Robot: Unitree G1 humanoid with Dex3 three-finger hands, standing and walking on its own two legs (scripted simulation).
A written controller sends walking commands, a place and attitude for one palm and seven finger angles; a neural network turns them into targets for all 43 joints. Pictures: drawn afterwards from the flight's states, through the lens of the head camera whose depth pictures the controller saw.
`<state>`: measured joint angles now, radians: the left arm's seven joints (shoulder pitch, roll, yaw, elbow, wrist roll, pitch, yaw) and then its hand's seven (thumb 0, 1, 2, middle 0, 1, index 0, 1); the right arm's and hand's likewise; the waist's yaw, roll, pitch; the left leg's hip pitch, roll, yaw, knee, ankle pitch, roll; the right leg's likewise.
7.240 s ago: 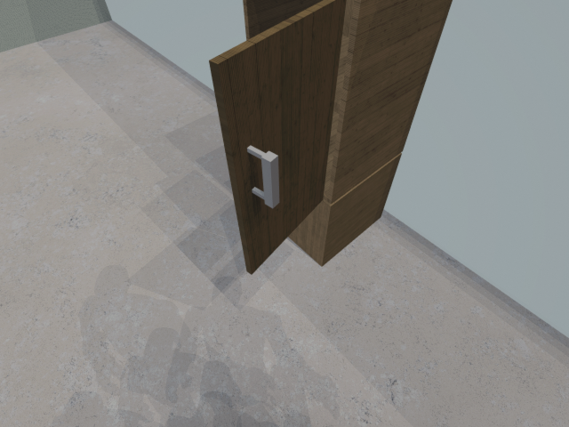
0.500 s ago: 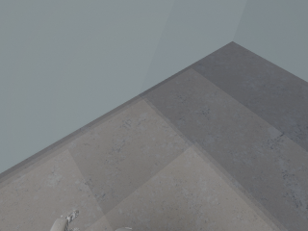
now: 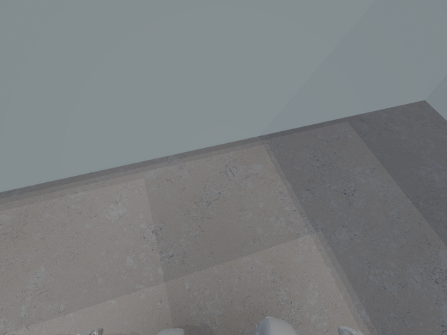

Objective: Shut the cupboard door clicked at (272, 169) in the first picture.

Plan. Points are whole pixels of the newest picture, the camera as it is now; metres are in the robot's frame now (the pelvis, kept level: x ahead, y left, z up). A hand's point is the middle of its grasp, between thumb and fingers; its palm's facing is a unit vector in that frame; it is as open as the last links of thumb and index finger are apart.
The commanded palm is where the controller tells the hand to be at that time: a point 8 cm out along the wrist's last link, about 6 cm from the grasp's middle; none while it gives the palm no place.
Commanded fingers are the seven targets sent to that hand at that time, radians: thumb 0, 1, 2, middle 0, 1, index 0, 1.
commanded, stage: walk to a spot facing it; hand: left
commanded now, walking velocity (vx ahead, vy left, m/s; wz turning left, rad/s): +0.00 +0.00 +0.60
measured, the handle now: out of the picture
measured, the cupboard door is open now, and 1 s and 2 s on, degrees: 100 100 100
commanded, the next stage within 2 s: none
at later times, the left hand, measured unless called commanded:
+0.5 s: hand out of the picture +0.01 +0.17 -0.17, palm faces +0.33 -0.92 -0.21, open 7.4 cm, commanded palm none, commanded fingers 0.00 0.90 0.90 -0.20 -0.30 -0.20 -0.30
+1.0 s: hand out of the picture +0.02 +0.17 -0.14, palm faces +0.56 -0.78 -0.29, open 7.4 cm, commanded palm none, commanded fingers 0.00 0.90 0.90 -0.20 -0.30 -0.20 -0.30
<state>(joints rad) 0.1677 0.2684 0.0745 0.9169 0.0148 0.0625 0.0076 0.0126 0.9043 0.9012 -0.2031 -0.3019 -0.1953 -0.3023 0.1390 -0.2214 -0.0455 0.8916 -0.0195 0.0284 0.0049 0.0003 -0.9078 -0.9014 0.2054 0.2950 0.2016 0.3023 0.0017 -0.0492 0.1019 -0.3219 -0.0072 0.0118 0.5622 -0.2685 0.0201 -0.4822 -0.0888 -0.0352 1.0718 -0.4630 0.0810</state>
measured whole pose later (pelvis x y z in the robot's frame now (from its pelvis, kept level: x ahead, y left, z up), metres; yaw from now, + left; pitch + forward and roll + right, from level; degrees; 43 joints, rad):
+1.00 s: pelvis +0.05 -0.07 +0.00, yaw +37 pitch +1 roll +1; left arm 0.15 0.21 0.04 0.85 0.02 0.01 0.02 0.01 0.90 0.90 -0.20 -0.30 -0.20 -0.30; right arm 0.17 -0.26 -0.08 0.93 -0.01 0.08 0.02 0.00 -0.91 -0.90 0.21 0.30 0.20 0.30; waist -0.03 0.03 0.10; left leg -0.49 -0.04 -0.05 1.02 -0.48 -0.04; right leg -0.26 -0.06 -0.07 0.58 -0.33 0.00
